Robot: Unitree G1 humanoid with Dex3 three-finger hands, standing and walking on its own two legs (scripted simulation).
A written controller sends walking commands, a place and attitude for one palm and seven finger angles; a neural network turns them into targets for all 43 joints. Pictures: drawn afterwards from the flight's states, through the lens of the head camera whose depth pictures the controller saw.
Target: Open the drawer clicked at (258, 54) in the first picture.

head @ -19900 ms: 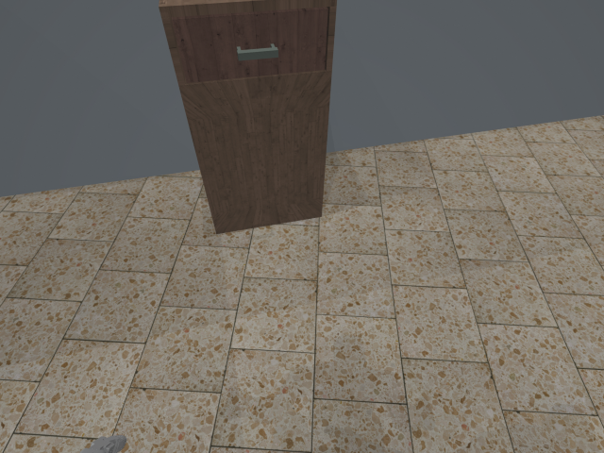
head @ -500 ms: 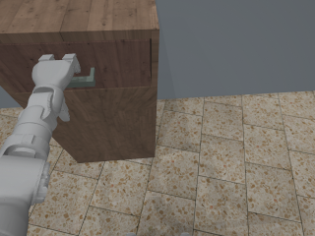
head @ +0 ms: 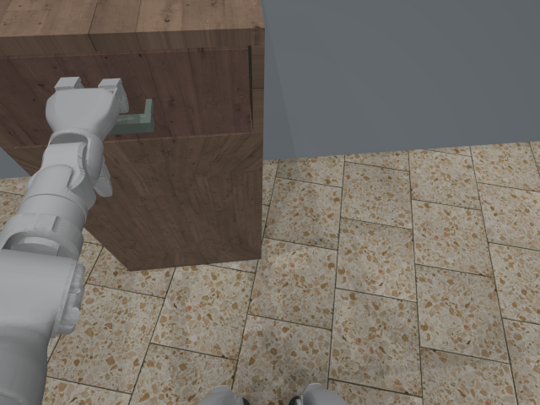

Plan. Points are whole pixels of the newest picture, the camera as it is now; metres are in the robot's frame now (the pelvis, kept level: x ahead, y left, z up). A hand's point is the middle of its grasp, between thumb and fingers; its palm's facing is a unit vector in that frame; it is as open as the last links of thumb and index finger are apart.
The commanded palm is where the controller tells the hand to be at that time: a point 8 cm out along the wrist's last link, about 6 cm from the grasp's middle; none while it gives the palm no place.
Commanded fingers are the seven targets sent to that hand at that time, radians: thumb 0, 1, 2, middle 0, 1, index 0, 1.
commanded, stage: lower the fingers behind the handle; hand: left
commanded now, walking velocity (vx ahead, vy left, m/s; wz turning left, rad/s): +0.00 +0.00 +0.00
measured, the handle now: (117, 115) +0.56 +0.23 +0.06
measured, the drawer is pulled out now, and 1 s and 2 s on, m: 0.00 0.00 0.00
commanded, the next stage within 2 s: lift the fingers back up to retry in 0.06 s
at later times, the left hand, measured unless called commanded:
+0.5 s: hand (99, 133) +0.51 +0.24 +0.08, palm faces -0.06 -0.03 -1.00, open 13.8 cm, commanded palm +0.50 +0.24 +0.14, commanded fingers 0.00 -0.50 0.30 -0.30 -1.20 -0.30 -1.20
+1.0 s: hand (86, 118) +0.50 +0.24 +0.12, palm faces -0.09 -0.03 -1.00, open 13.8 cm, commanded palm +0.49 +0.24 +0.18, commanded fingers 0.00 -0.50 0.30 -0.30 -1.20 -0.30 -1.20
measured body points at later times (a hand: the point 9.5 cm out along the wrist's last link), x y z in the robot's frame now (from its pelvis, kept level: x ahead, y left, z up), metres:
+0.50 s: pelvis +0.02 +0.00 +0.01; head +0.11 +0.00 +0.45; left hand +0.51 +0.24 +0.13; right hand +0.02 -0.28 -0.12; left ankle +0.01 +0.07 -0.70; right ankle +0.00 -0.11 -0.70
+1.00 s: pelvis +0.04 -0.01 +0.03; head +0.10 -0.02 +0.47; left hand +0.50 +0.24 +0.17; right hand +0.09 -0.27 -0.11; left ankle +0.01 +0.07 -0.70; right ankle +0.00 -0.11 -0.70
